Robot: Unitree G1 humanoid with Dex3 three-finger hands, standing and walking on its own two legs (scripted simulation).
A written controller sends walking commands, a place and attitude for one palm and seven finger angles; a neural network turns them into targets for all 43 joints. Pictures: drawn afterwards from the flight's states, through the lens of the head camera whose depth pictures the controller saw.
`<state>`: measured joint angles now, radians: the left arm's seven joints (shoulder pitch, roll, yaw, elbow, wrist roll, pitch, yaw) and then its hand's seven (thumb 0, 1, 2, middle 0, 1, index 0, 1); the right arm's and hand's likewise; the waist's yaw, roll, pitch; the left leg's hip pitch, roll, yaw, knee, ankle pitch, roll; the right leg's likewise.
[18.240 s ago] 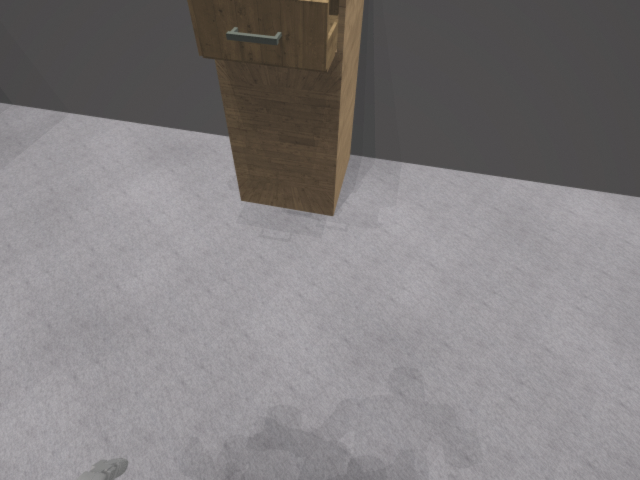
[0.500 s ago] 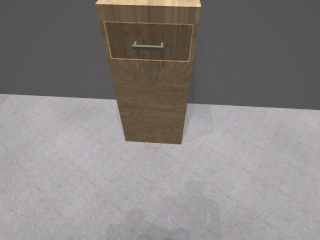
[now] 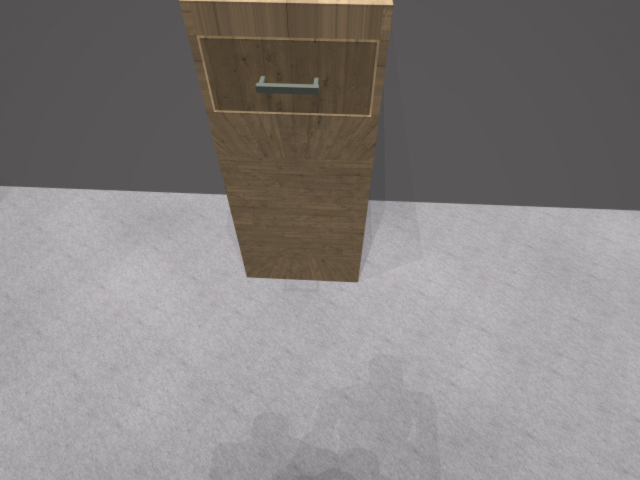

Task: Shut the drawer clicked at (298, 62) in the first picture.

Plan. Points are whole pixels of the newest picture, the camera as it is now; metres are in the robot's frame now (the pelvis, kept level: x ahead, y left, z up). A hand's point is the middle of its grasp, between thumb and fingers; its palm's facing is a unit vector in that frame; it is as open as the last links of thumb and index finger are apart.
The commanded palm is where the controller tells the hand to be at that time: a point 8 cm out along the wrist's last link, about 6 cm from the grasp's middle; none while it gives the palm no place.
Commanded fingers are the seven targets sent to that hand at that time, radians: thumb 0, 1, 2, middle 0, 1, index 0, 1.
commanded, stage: look to check the result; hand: left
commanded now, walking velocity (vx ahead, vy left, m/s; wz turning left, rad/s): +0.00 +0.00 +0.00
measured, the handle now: (288, 84) +0.91 +0.11 +0.04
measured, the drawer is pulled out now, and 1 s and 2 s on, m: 0.00 0.00 0.00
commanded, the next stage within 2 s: stand and wait in 0.38 s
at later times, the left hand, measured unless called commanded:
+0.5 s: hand out of the picture +0.01 +0.16 -0.17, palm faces +0.02 -0.98 -0.20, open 7.4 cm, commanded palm none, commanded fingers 0.00 0.90 0.90 -0.20 -0.30 -0.20 -0.30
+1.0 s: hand out of the picture +0.04 +0.17 -0.17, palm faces +0.01 -0.97 -0.24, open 7.4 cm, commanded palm none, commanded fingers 0.00 0.90 0.90 -0.20 -0.30 -0.20 -0.30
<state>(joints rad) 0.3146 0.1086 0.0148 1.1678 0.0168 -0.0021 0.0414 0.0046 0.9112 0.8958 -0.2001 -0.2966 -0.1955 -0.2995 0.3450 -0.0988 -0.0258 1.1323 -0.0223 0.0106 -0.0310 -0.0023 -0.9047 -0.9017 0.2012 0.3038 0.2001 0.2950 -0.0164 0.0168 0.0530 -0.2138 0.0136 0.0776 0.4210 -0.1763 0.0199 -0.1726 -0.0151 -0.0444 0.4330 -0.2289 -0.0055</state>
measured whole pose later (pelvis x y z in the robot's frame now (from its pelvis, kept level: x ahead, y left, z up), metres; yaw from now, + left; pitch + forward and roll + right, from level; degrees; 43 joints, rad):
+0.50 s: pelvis +0.01 -0.01 +0.00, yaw +0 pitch -2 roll +0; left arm 0.25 0.14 0.02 1.15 0.02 -0.01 0.03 0.00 0.91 0.90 -0.20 -0.30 -0.20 -0.30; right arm 0.28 -0.14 -0.03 1.13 -0.02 0.01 -0.03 0.00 -0.90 -0.90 0.20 0.30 0.20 0.30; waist -0.02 0.02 0.06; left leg -0.19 0.03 0.07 0.40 -0.17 0.00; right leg -0.15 0.00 -0.05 0.41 -0.23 -0.02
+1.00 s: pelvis +0.02 -0.02 +0.00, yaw +0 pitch -2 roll +0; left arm 0.21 0.18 0.02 1.15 0.01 -0.02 0.03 0.01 0.91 0.90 -0.20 -0.30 -0.20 -0.30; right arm 0.22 -0.19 -0.02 1.13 -0.02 0.00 -0.03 0.00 -0.90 -0.90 0.20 0.30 0.20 0.30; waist -0.01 0.02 0.06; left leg -0.16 0.04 0.06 0.36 -0.18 -0.02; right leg -0.11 0.02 -0.06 0.36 -0.23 -0.04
